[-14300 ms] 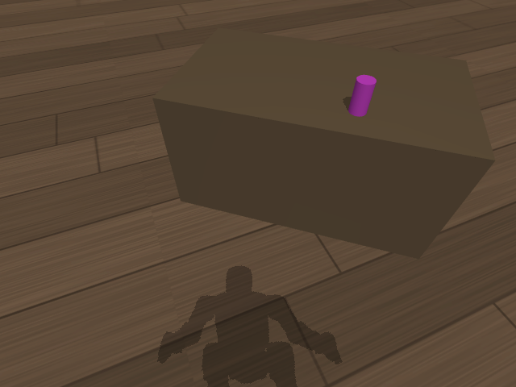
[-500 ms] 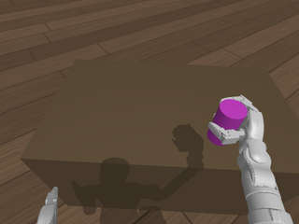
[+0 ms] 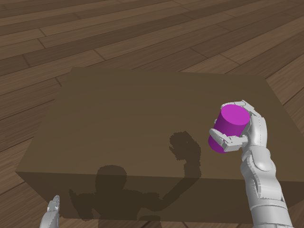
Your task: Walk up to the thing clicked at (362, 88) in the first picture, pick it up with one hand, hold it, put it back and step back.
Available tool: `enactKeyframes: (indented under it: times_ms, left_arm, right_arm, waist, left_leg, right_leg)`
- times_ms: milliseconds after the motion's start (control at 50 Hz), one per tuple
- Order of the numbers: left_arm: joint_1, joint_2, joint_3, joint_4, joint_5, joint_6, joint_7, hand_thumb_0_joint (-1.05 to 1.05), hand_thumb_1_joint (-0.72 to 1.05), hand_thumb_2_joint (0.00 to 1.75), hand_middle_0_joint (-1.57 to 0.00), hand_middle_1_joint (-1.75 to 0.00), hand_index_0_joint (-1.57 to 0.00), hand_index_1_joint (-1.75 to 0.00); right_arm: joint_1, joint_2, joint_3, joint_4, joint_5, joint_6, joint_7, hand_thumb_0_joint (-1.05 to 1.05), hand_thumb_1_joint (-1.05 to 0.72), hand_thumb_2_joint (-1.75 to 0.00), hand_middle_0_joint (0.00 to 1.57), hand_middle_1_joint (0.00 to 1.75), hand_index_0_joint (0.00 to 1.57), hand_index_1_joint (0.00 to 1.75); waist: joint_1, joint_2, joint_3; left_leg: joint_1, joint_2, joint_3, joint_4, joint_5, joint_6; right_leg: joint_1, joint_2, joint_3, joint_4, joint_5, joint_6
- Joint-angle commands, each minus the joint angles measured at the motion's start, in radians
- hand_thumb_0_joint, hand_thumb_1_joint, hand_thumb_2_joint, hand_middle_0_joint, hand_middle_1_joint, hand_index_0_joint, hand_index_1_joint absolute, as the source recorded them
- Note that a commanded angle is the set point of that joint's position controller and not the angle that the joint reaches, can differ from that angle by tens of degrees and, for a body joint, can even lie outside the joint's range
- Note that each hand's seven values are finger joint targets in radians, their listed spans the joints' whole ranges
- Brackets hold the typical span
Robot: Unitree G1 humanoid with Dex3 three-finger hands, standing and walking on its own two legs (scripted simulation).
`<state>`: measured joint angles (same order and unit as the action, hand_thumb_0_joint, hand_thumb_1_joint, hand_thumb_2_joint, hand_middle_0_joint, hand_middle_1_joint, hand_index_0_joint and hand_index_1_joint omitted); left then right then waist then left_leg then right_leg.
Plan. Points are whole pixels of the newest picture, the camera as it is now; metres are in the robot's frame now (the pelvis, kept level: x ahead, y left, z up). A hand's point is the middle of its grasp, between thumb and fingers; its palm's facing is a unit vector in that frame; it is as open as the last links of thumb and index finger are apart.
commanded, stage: hold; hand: right
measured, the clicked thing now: (226, 130) +0.34 -0.17 +0.11
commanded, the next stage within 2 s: none
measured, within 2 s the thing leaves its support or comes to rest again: neither
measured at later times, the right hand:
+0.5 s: hand (228, 128) +0.34 -0.17 +0.12, palm faces +0.19 +0.98 +0.00, open 9.4 cm
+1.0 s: hand (229, 126) +0.34 -0.17 +0.13, palm faces +0.18 +0.98 +0.00, open 9.4 cm
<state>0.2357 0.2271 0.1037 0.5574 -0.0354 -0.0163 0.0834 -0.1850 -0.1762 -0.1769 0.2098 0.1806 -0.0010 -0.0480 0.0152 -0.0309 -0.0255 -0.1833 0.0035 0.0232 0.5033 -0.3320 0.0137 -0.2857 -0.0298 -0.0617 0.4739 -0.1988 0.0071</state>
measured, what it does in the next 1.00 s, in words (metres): stands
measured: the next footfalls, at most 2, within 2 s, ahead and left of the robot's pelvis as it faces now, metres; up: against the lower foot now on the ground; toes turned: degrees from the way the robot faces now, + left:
none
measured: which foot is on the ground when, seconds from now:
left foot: down 0.00-1.00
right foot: down 0.00-1.00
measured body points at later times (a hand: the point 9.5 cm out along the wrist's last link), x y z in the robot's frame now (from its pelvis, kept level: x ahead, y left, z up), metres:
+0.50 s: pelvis +0.00 +0.00 +0.00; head +0.00 +0.02 +0.45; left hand +0.16 +0.26 -0.09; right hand +0.32 -0.22 +0.13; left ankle -0.04 +0.11 -0.74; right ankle +0.03 -0.13 -0.74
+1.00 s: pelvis +0.00 +0.00 +0.00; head +0.00 +0.02 +0.45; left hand +0.17 +0.26 -0.09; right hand +0.32 -0.22 +0.14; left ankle -0.04 +0.11 -0.74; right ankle +0.03 -0.13 -0.74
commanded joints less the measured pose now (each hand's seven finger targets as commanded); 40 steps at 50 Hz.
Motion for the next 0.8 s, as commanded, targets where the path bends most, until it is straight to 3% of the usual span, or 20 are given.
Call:
enactKeyframes:
  times_ms: [0, 20, 60, 80, 180, 240, 280, 300, 320, 360, 380, 440, 480, 520, 560, 580, 660, 700, 760, 780]
  left_arm:
    - [-0.113, 0.099, 0.019, -0.17, 0.004, -0.053, 0.008, 0.0, -0.53, 0.04, -0.04, -0.06, -0.05, -0.05]
    - [-0.088, 0.084, 0.009, -0.134, 0.004, -0.046, 0.007, 0.0, -0.53, 0.04, -0.04, -0.06, -0.05, -0.05]
    - [-0.104, 0.139, 0.052, -0.156, 0.006, -0.052, 0.011, 0.0, -0.53, 0.04, -0.04, -0.06, -0.05, -0.05]
    - [-0.078, 0.12, 0.037, -0.138, 0.008, -0.046, 0.006, 0.0, -0.54, 0.05, -0.04, -0.06, -0.05, -0.05]
    - [-0.095, 0.113, 0.042, -0.097, 0.003, -0.044, -0.002, 0.0, -0.53, 0.05, -0.04, -0.06, -0.05, -0.05]
    - [-0.122, 0.121, 0.041, -0.131, 0.003, -0.054, -0.002, 0.0, -0.54, 0.05, -0.05, -0.06, -0.05, -0.05]
    - [-0.127, 0.105, 0.031, -0.107, 0.002, -0.05, -0.006, 0.0, -0.54, 0.05, -0.05, -0.06, -0.05, -0.05]
    - [-0.133, 0.135, 0.054, -0.12, 0.003, -0.056, -0.003, 0.0, -0.53, 0.05, -0.05, -0.06, -0.05, -0.05]
    - [-0.136, 0.137, 0.063, -0.11, 0.003, -0.06, -0.004, 0.0, -0.54, 0.05, -0.05, -0.06, -0.05, -0.05]
    - [-0.128, 0.106, 0.035, -0.088, 0.004, -0.058, -0.007, 0.0, -0.54, 0.05, -0.05, -0.05, -0.05, -0.05]
    - [-0.118, 0.119, 0.052, -0.083, 0.004, -0.061, -0.007, 0.0, -0.54, 0.05, -0.05, -0.05, -0.05, -0.05]
    - [-0.132, 0.094, 0.02, -0.098, 0.004, -0.06, -0.01, 0.0, -0.54, 0.05, -0.05, -0.06, -0.05, -0.05]
    - [-0.143, 0.137, 0.059, -0.101, 0.005, -0.066, -0.002, 0.0, -0.53, 0.05, -0.05, -0.06, -0.05, -0.05]
    - [-0.16, 0.114, 0.033, -0.118, 0.006, -0.071, -0.005, 0.0, -0.54, 0.05, -0.05, -0.06, -0.05, -0.05]
    - [-0.149, 0.091, 0.02, -0.072, 0.003, -0.064, -0.004, 0.0, -0.53, 0.05, -0.05, -0.06, -0.05, -0.05]
    - [-0.131, 0.104, 0.032, -0.068, 0.004, -0.062, -0.003, 0.0, -0.54, 0.05, -0.05, -0.05, -0.05, -0.05]
    - [-0.15, 0.14, 0.053, -0.09, 0.008, -0.065, 0.001, 0.0, -0.53, 0.05, -0.05, -0.06, -0.05, -0.05]
    - [-0.12, 0.102, 0.032, -0.072, 0.005, -0.064, 0.0, 0.0, -0.54, 0.05, -0.05, -0.06, -0.05, -0.05]
    - [-0.143, 0.127, 0.049, -0.061, 0.006, -0.073, 0.002, 0.0, -0.54, 0.05, -0.05, -0.06, -0.05, -0.05]
    - [-0.159, 0.097, 0.019, -0.065, 0.006, -0.072, -0.002, 0.0, -0.55, 0.05, -0.05, -0.06, -0.05, -0.06]
  right_arm:
    - [-0.334, -0.13, -0.034, -0.306, -0.001, -0.062, -0.004, 0.0, -0.2, -1.27, 1.24, 1.38, 1.28, 1.38]
    - [-0.32, -0.145, -0.05, -0.3, 0.001, -0.058, -0.005, 0.0, -0.22, -1.26, 1.24, 1.38, 1.28, 1.38]
    - [-0.303, -0.149, -0.055, -0.309, 0.0, -0.042, -0.004, 0.0, -0.2, -1.27, 1.24, 1.38, 1.28, 1.38]
    - [-0.304, -0.143, -0.047, -0.332, -0.001, -0.038, -0.005, 0.0, -0.19, -1.27, 1.24, 1.39, 1.28, 1.39]
    - [-0.286, -0.126, -0.042, -0.351, 0.0, -0.007, -0.007, 0.0, -0.23, -1.29, 1.26, 1.4, 1.31, 1.4]
    - [-0.274, -0.106, -0.025, -0.368, -0.002, 0.007, -0.007, 0.0, -0.22, -1.29, 1.26, 1.4, 1.3, 1.4]
    - [-0.269, -0.118, -0.044, -0.342, 0.001, 0.011, -0.006, 0.0, -0.21, -1.29, 1.26, 1.4, 1.3, 1.4]
    - [-0.283, -0.122, -0.048, -0.335, -0.001, 0.014, -0.007, 0.0, -0.2, -1.29, 1.25, 1.4, 1.3, 1.4]
    - [-0.279, -0.116, -0.047, -0.336, 0.0, 0.015, -0.009, 0.0, -0.22, -1.29, 1.26, 1.41, 1.3, 1.41]
    - [-0.299, -0.128, -0.056, -0.347, 0.0, 0.008, -0.009, 0.0, -0.21, -1.29, 1.26, 1.41, 1.3, 1.41]
    - [-0.29, -0.129, -0.059, -0.35, -0.001, 0.003, -0.008, 0.0, -0.2, -1.28, 1.25, 1.4, 1.3, 1.4]
    - [-0.279, -0.115, -0.037, -0.394, -0.002, -0.01, -0.008, 0.0, -0.18, -1.29, 1.25, 1.4, 1.29, 1.4]
    - [-0.271, -0.115, -0.034, -0.393, -0.001, -0.012, -0.012, 0.0, -0.2, -1.29, 1.25, 1.4, 1.3, 1.4]
    - [-0.239, -0.09, -0.017, -0.386, -0.002, -0.01, -0.009, 0.0, -0.2, -1.29, 1.25, 1.4, 1.3, 1.4]
    - [-0.25, -0.117, -0.048, -0.374, 0.0, -0.007, -0.014, 0.0, -0.18, -1.31, 1.27, 1.43, 1.31, 1.43]
    - [-0.242, -0.122, -0.05, -0.357, -0.002, -0.006, -0.012, 0.0, -0.18, -1.3, 1.26, 1.42, 1.3, 1.42]
    - [-0.249, -0.149, -0.074, -0.386, 0.0, -0.014, -0.011, 0.0, -0.2, -1.31, 1.27, 1.43, 1.32, 1.43]
    - [-0.264, -0.122, -0.046, -0.39, 0.004, -0.017, -0.005, 0.0, -0.19, -1.3, 1.26, 1.42, 1.3, 1.42]
    - [-0.285, -0.12, -0.037, -0.367, 0.005, -0.006, 0.0, 0.0, -0.2, -1.3, 1.26, 1.41, 1.31, 1.41]
    - [-0.295, -0.108, -0.026, -0.359, 0.002, -0.003, -0.001, 0.0, -0.19, -1.31, 1.26, 1.43, 1.31, 1.43]
  waist:
    - [-0.008, 0.064, -0.257]
    - [-0.011, 0.049, -0.237]
    - [-0.004, 0.064, -0.243]
    - [-0.007, 0.041, -0.26]
    - [-0.007, 0.044, -0.184]
    - [-0.004, 0.088, -0.219]
    - [-0.01, 0.086, -0.175]
    - [0.004, 0.1, -0.198]
    - [-0.004, 0.089, -0.177]
    - [-0.008, 0.066, -0.173]
    - [-0.004, 0.055, -0.194]
    - [-0.019, 0.041, -0.214]
    - [-0.01, 0.037, -0.211]
    - [-0.014, 0.052, -0.206]
    - [-0.021, 0.027, -0.184]
    - [-0.008, 0.039, -0.18]
    - [-0.011, 0.054, -0.22]
    - [-0.001, 0.051, -0.206]
    - [0.004, 0.062, -0.217]
    - [-0.001, 0.062, -0.194]
  left_leg:
    - [-0.023, -0.001, 0.002, -0.088, 0.384, -0.033]
    - [-0.019, 0.004, -0.002, -0.092, 0.403, -0.037]
    - [-0.015, 0.001, 0.003, -0.089, 0.411, -0.037]
    - [-0.007, 0.004, 0.0, -0.092, 0.445, -0.039]
    - [-0.025, 0.003, 0.005, -0.114, 0.391, -0.036]
    - [-0.009, 0.002, 0.008, -0.117, 0.42, -0.042]
    - [-0.013, 0.007, 0.004, -0.128, 0.395, -0.041]
    - [-0.014, 0.004, 0.007, -0.124, 0.397, -0.042]
    - [-0.019, 0.004, 0.007, -0.129, 0.37, -0.039]
    - [-0.02, 0.005, 0.007, -0.132, 0.341, -0.035]
    - [-0.014, 0.006, 0.004, -0.128, 0.355, -0.035]
    - [0.003, 0.002, 0.009, -0.125, 0.352, -0.026]
    - [-0.001, -0.003, 0.012, -0.13, 0.331, -0.022]
    - [0.01, -0.004, 0.016, -0.13, 0.334, -0.023]
    - [0.0, -0.002, 0.012, -0.135, 0.332, -0.023]
    - [-0.007, -0.002, 0.012, -0.136, 0.329, -0.024]
    - [0.013, 0.0, 0.01, -0.133, 0.364, -0.028]
    - [0.009, -0.001, 0.012, -0.128, 0.399, -0.03]
    - [-0.001, 0.002, 0.01, -0.125, 0.441, -0.039]
    - [-0.004, 0.006, 0.006, -0.132, 0.419, -0.039]
  right_leg:
    - [0.249, 0.013, 0.017, -0.019, 0.244, -0.039]
    - [0.243, 0.019, 0.013, -0.015, 0.253, -0.041]
    - [0.255, 0.014, 0.017, -0.021, 0.266, -0.04]
    - [0.265, 0.018, 0.014, -0.017, 0.293, -0.042]
    - [0.249, 0.016, 0.014, -0.04, 0.245, -0.04]
    - [0.264, 0.015, 0.016, -0.039, 0.265, -0.044]
    - [0.239, 0.02, 0.014, -0.044, 0.235, -0.045]
    - [0.254, 0.016, 0.018, -0.044, 0.237, -0.046]
    - [0.244, 0.016, 0.018, -0.05, 0.217, -0.043]
    - [0.238, 0.018, 0.017, -0.053, 0.195, -0.042]
    - [0.254, 0.019, 0.016, -0.05, 0.209, -0.042]
    - [0.259, 0.017, 0.017, -0.058, 0.221, -0.036]
    - [0.267, 0.014, 0.019, -0.065, 0.208, -0.031]
    - [0.258, 0.012, 0.021, -0.066, 0.212, -0.032]
    - [0.251, 0.012, 0.019, -0.067, 0.212, -0.032]
    - [0.251, 0.012, 0.019, -0.068, 0.206, -0.035]
    - [0.273, 0.015, 0.018, -0.063, 0.233, -0.036]
    - [0.284, 0.014, 0.018, -0.057, 0.266, -0.038]
    - [0.298, 0.013, 0.021, -0.045, 0.3, -0.045]
    - [0.274, 0.017, 0.018, -0.053, 0.27, -0.044]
